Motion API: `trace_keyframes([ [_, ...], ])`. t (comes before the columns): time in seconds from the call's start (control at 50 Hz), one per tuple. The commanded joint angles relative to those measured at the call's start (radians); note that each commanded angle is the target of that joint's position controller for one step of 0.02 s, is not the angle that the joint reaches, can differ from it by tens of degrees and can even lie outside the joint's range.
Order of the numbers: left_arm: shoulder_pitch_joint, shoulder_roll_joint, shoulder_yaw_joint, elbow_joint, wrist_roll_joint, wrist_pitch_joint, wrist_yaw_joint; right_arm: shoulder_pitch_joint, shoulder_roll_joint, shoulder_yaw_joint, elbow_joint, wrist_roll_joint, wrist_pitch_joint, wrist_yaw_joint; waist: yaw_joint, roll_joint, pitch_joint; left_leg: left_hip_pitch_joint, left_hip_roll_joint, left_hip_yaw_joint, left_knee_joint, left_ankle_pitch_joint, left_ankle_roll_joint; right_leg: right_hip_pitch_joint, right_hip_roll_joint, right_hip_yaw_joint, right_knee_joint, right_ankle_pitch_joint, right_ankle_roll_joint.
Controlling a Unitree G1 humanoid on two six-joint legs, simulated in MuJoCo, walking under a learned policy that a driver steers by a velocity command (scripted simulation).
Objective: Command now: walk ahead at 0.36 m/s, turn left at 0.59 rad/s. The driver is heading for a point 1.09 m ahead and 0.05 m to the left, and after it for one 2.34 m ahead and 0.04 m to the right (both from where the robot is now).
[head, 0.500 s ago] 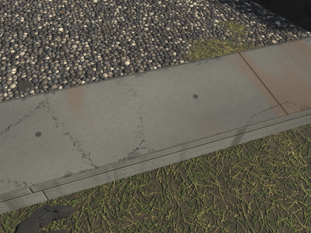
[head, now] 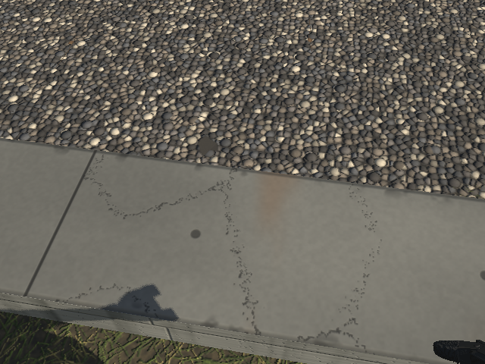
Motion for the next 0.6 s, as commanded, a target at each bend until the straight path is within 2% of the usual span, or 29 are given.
trace_keyframes([
  [0.02, -0.067, 0.197, 0.044, -0.066, -0.016, 0.003, 0.015, -0.052, -0.068, -0.02, -0.098, -0.009, -0.018, 0.018, -0.055, -0.135, -0.029, 0.116, -0.068, 0.079, -0.077, -0.046, 0.042, -0.011, -0.251, 0.043, 0.077, 0.831, -0.108],
  [0.04, -0.073, 0.212, 0.049, -0.068, -0.023, 0.009, 0.021, -0.003, -0.092, -0.032, -0.091, -0.012, -0.016, 0.02, -0.086, -0.158, -0.063, 0.183, -0.101, 0.099, -0.094, -0.09, 0.063, -0.001, -0.25, 0.034, 0.163, 0.953, -0.095],
  [0.06, -0.085, 0.212, 0.049, -0.073, -0.029, 0.017, 0.028, 0.108, -0.127, -0.052, -0.065, -0.012, -0.016, 0.019, -0.149, -0.152, -0.115, 0.314, -0.138, 0.108, -0.152, -0.068, 0.093, -0.023, -0.234, 0.017, 0.314, 0.995, -0.075],
  [0.08, -0.079, 0.185, 0.039, -0.08, -0.028, 0.017, 0.032, 0.24, -0.181, -0.081, -0.035, -0.014, -0.013, 0.007, -0.221, -0.111, -0.184, 0.524, -0.151, 0.08, -0.231, 0.062, 0.132, -0.129, -0.19, -0.002, 0.529, 0.878, -0.033],
  [0.1, -0.01, 0.08, 0.004, -0.109, 0.03, 0.012, 0.025, 0.281, -0.267, -0.094, -0.029, -0.012, -0.003, -0.019, -0.175, 0.127, -0.272, 0.819, 0.064, -0.19, -0.159, 0.52, 0.198, -0.428, -0.101, -0.002, 0.855, 0.086, 0.024],
  [0.12, 0.09, 0.055, -0.023, -0.136, 0.034, -0.002, 0.009, 0.219, -0.328, -0.091, -0.092, -0.043, -0.009, -0.02, -0.104, 0.254, -0.482, 1.058, 0.331, -0.69, -0.205, 0.661, 0.452, -0.711, 0.058, 0.16, 1.188, -0.438, 0.069],
  [0.14, 0.0, 0.171, 0.003, -0.115, 0.011, -0.005, -0.002, 0.217, -0.241, -0.076, -0.107, -0.038, -0.005, -0.014, -0.189, 0.04, -0.531, 1.003, 0.268, -0.586, -0.243, 0.548, 0.404, -0.714, -0.014, 0.303, 1.203, -0.335, 0.054],
  [0.16, -0.084, 0.166, 0.0, -0.146, -0.009, -0.001, 0.0, 0.158, -0.201, -0.063, -0.104, -0.024, -0.008, -0.014, -0.168, 0.013, -0.386, 0.867, 0.214, -0.452, -0.259, 0.485, 0.357, -0.746, -0.045, 0.28, 1.139, -0.244, 0.045],
  [0.18, -0.093, 0.145, -0.003, -0.135, 0.002, 0.009, 0.015, 0.12, -0.176, -0.058, -0.096, -0.006, -0.005, -0.02, -0.131, -0.06, -0.277, 0.722, 0.16, -0.38, -0.286, 0.411, 0.308, -0.738, -0.081, 0.266, 1.059, -0.187, 0.056],
  [0.2, -0.093, 0.149, -0.001, -0.135, 0.012, 0.023, 0.026, 0.085, -0.159, -0.052, -0.1, 0.0, 0.002, -0.026, -0.102, -0.042, -0.227, 0.6, 0.134, -0.351, -0.315, 0.36, 0.29, -0.695, -0.098, 0.268, 0.995, -0.154, 0.063],
  [0.24, -0.062, 0.136, 0.0, -0.128, 0.016, 0.048, 0.03, 0.042, -0.174, -0.055, -0.106, -0.026, 0.009, -0.031, -0.058, 0.013, -0.193, 0.413, 0.095, -0.308, -0.358, 0.364, 0.283, -0.576, -0.075, 0.248, 0.948, -0.117, 0.072],
  [0.26, -0.052, 0.121, -0.004, -0.124, 0.02, 0.051, 0.032, 0.037, -0.179, -0.057, -0.103, -0.03, 0.01, -0.036, -0.051, 0.023, -0.2, 0.379, 0.082, -0.282, -0.357, 0.402, 0.285, -0.553, -0.063, 0.241, 0.913, -0.102, 0.081],
  [0.3, -0.07, 0.102, -0.01, -0.129, 0.024, 0.054, 0.037, 0.044, -0.183, -0.059, -0.093, -0.025, 0.015, -0.048, -0.054, 0.023, -0.214, 0.363, 0.066, -0.267, -0.343, 0.42, 0.277, -0.55, -0.044, 0.242, 0.826, -0.066, 0.097],
  [0.34, -0.105, 0.092, -0.013, -0.139, 0.023, 0.061, 0.038, 0.044, -0.183, -0.06, -0.089, -0.016, 0.03, -0.061, -0.065, 0.035, -0.232, 0.366, 0.05, -0.283, -0.335, 0.3, 0.253, -0.546, -0.033, 0.255, 0.753, -0.014, 0.104],
  [0.36, -0.091, 0.088, -0.015, -0.129, 0.021, 0.067, 0.035, 0.024, -0.175, -0.056, -0.092, -0.016, 0.038, -0.067, -0.063, 0.053, -0.241, 0.354, 0.04, -0.269, -0.33, 0.234, 0.235, -0.516, -0.025, 0.246, 0.73, 0.015, 0.109],
  [0.38, -0.081, 0.078, -0.018, -0.121, 0.015, 0.077, 0.035, 0.006, -0.157, -0.05, -0.094, -0.021, 0.047, -0.068, -0.063, 0.084, -0.242, 0.327, 0.026, -0.261, -0.327, 0.163, 0.219, -0.474, -0.017, 0.23, 0.72, 0.022, 0.112],
  [0.42, -0.115, 0.079, -0.018, -0.137, 0.01, 0.083, 0.032, 0.017, -0.136, -0.041, -0.083, -0.026, 0.056, -0.067, -0.086, 0.099, -0.211, 0.302, 0.023, -0.283, -0.33, 0.058, 0.205, -0.436, -0.017, 0.221, 0.652, 0.023, 0.108],
  [0.46, -0.152, 0.075, -0.02, -0.157, 0.009, 0.077, 0.027, 0.043, -0.128, -0.036, -0.066, -0.029, 0.06, -0.064, -0.111, 0.117, -0.192, 0.346, 0.05, -0.332, -0.309, 0.067, 0.207, -0.419, -0.021, 0.223, 0.56, -0.002, 0.094],
  [0.48, -0.156, 0.061, -0.025, -0.164, 0.008, 0.073, 0.024, 0.052, -0.107, -0.028, -0.059, -0.032, 0.065, -0.064, -0.117, 0.132, -0.196, 0.388, 0.064, -0.354, -0.287, 0.124, 0.206, -0.399, -0.023, 0.217, 0.505, -0.011, 0.086],
  [0.52, -0.119, 0.044, -0.026, -0.155, 0.008, 0.06, 0.012, 0.06, -0.076, -0.013, -0.046, -0.019, 0.073, -0.067, -0.089, 0.113, -0.173, 0.411, 0.043, -0.366, -0.24, 0.129, 0.171, -0.294, -0.024, 0.204, 0.236, 0.133, 0.044],
  [0.54, -0.138, 0.082, -0.018, -0.171, 0.027, 0.05, 0.01, 0.113, -0.067, -0.008, -0.035, -0.017, 0.068, -0.068, -0.105, 0.033, -0.148, 0.372, -0.005, -0.349, -0.2, -0.015, 0.121, -0.225, -0.093, 0.276, 0.134, 0.27, 0.004],
  [0.56, -0.146, 0.166, -0.003, -0.186, 0.052, 0.05, 0.015, 0.184, -0.042, -0.002, -0.034, -0.039, 0.059, -0.064, -0.169, -0.205, -0.161, 0.266, -0.122, -0.229, -0.031, -0.367, 0.058, -0.128, -0.293, 0.464, 0.142, 0.598, -0.093],
  [0.58, -0.148, 0.121, -0.008, -0.173, 0.072, 0.05, 0.011, 0.137, -0.092, -0.018, -0.047, -0.032, 0.051, -0.064, -0.139, -0.285, -0.124, 0.224, -0.175, -0.138, 0.06, -0.541, 0.005, -0.226, -0.402, 0.58, 0.107, 0.64, -0.249],
  [0.6, -0.147, 0.11, -0.009, -0.176, 0.062, 0.043, 0.007, 0.107, -0.155, -0.038, -0.039, -0.029, 0.052, -0.068, -0.105, -0.231, -0.113, 0.243, -0.151, -0.127, 0.199, -0.587, -0.033, -0.263, -0.401, 0.58, 0.093, 0.592, -0.286],
])
Velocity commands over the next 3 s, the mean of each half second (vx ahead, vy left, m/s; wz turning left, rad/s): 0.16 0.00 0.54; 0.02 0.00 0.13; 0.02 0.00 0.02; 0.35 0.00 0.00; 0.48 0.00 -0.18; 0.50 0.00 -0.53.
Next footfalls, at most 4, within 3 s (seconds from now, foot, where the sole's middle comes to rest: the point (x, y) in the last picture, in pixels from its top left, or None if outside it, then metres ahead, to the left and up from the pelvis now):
0.08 left None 0.22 0.12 -0.77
0.54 right None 0.25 -0.09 -0.77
0.84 left None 0.14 0.15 -0.77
2.20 left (157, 275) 0.60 0.32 -0.63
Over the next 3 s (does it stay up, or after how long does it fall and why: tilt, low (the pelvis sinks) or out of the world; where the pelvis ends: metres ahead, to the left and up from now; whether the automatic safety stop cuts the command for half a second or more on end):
stays up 0.87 0.25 0.15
